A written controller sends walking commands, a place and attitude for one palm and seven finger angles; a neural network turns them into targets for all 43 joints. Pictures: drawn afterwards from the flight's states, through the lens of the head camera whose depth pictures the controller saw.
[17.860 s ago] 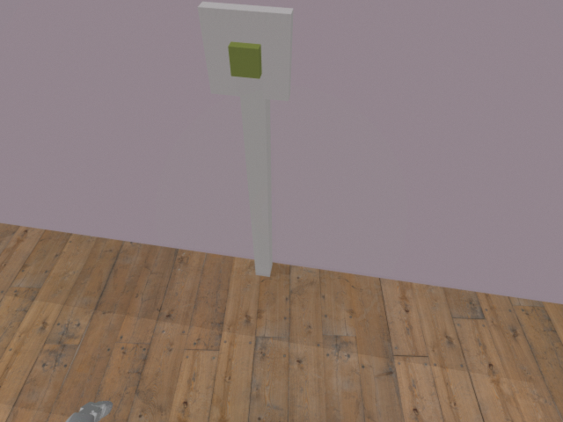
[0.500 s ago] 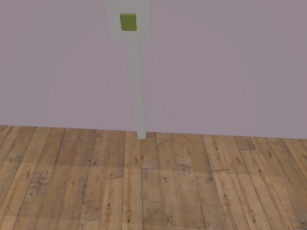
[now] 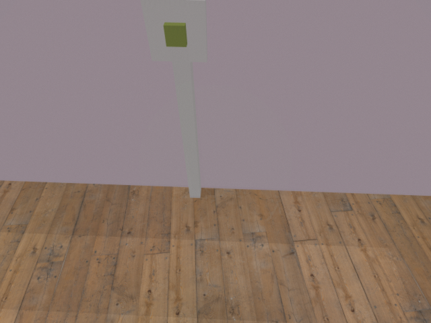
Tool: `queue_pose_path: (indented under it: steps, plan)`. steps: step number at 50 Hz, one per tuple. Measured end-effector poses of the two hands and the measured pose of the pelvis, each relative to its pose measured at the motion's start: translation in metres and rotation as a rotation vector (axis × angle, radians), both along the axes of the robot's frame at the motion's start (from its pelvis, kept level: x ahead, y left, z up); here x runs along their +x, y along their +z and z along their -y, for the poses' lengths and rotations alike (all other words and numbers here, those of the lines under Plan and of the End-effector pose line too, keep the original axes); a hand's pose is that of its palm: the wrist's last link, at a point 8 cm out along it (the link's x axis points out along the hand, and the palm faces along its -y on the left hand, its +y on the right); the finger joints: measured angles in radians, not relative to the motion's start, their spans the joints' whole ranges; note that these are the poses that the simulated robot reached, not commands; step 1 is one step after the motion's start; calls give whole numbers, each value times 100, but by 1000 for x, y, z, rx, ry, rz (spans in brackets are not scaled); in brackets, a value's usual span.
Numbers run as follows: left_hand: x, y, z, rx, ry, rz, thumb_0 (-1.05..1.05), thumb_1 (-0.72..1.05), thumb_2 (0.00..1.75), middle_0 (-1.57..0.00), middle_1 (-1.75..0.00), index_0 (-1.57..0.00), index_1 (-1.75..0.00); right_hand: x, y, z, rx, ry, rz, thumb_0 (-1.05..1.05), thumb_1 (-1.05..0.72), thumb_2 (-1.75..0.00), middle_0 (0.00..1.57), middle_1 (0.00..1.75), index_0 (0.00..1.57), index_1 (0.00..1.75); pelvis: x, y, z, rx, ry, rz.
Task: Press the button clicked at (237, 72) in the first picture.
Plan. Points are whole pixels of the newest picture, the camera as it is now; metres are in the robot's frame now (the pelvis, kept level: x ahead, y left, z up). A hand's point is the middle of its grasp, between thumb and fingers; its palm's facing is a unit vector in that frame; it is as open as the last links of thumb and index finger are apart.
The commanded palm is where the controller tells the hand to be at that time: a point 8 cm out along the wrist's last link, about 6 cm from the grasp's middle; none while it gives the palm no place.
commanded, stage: stand and wait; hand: left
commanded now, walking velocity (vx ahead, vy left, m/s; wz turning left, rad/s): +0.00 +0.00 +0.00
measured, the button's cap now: (175, 34) +0.83 +0.16 +0.15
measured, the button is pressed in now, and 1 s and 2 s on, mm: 0 0 0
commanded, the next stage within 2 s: none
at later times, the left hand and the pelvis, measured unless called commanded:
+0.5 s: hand out of the picture +0.07 +0.22 -0.16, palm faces +0.01 -0.95 -0.30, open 7.4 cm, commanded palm none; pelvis +0.01 -0.01 +0.00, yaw +0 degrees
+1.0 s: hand out of the picture +0.11 +0.23 -0.15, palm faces -0.01 -0.94 -0.34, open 7.4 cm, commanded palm none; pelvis +0.03 -0.01 +0.01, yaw +0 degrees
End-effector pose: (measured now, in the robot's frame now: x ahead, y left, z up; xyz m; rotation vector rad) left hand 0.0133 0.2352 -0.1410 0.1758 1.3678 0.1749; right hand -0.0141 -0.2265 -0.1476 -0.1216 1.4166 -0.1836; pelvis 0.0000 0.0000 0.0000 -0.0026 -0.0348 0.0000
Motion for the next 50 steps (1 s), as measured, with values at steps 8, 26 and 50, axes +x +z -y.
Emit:
queue_pose_path:
  steps: [8, 26, 50]
  plan:
    - [7, 5, -14, 33, -5, 1, 0, 90, 90, -20, -30, -20, -30, 12, 4, 17, -33, 16, 10, 1, -90, -90, 20, 30, 20, 30, 2, 1, 1, 0, 1, 0]
    - [58, 19, -33, 84, -44, 95, 0, 90, 90, -20, -30, -21, -30, 73, 16, 49, -92, 75, 115, 1, -90, -90, 20, 30, 20, 30, 11, 4, 5, 1, 6, -3]
    - [89, 28, -39, 116, -69, 118, 0, 90, 90, -21, -30, -21, -30, 103, 23, 72, -125, 94, 133, 1, -90, -90, 20, 30, 20, 30, 29, 6, 13, 4, 4, -11]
